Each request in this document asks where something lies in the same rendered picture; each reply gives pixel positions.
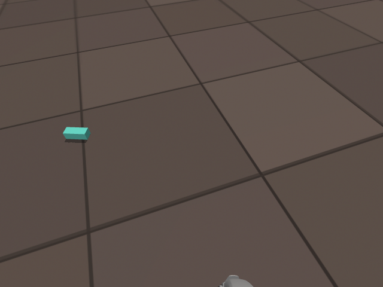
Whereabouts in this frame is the carton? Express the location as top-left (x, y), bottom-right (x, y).
top-left (63, 127), bottom-right (90, 140)

